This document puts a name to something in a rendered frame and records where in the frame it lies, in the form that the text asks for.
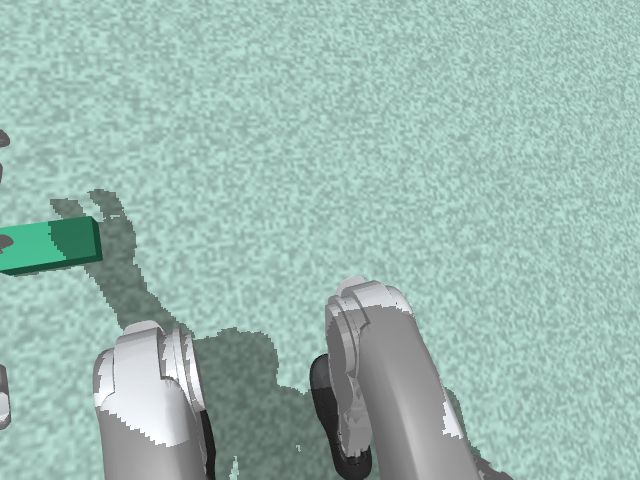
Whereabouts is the small box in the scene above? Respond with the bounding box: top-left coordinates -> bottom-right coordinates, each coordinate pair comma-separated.
0,216 -> 103,276

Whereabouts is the right robot hand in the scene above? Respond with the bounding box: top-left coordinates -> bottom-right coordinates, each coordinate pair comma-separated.
473,454 -> 513,480

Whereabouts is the left robot foot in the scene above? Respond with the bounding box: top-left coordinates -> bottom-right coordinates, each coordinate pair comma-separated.
200,410 -> 216,480

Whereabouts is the right robot foot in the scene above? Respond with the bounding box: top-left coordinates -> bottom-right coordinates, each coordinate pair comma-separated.
310,354 -> 372,480

